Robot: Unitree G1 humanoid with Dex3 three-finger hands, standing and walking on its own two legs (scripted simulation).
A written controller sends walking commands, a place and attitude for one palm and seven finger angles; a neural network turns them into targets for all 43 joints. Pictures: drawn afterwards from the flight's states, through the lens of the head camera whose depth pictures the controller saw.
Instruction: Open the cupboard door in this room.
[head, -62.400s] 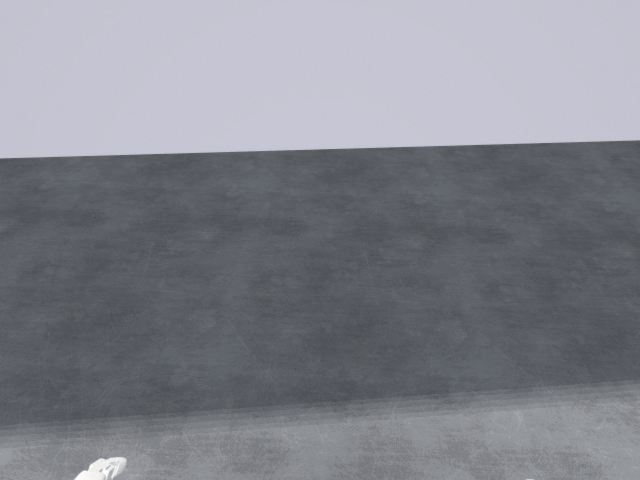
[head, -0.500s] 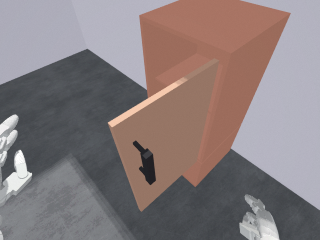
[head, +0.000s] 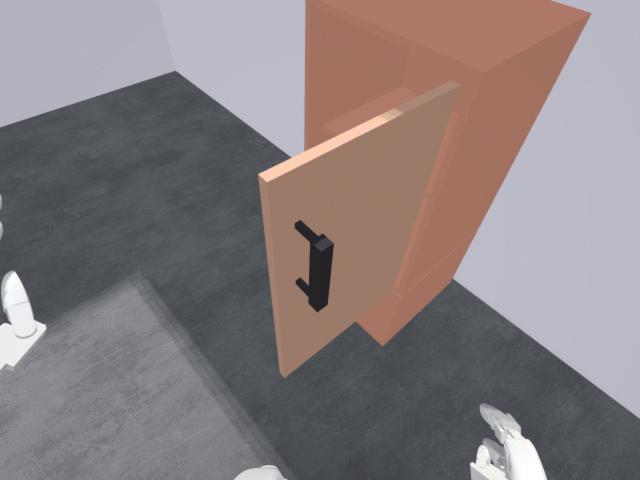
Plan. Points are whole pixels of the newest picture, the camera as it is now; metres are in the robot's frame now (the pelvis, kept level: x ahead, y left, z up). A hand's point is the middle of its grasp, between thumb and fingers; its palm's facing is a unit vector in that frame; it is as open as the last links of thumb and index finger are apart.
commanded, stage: step back with the hand held close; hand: left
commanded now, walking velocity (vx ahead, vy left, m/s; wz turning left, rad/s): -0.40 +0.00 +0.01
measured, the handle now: (310, 267) +0.40 +0.05 +0.01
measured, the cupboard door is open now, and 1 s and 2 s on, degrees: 88 88 88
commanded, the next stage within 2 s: stop stepping back and stand still in 0.40 s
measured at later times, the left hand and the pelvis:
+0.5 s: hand (18, 414) +0.13 +0.23 +0.18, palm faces +0.31 -0.82 -0.48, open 7.4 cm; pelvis -0.07 -0.01 +0.00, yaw -1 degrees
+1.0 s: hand out of the picture +0.10 +0.27 +0.19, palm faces +0.39 -0.82 -0.41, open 7.4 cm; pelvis -0.12 +0.02 +0.03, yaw -2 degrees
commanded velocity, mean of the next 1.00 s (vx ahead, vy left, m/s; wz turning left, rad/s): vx -0.13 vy -0.04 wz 0.00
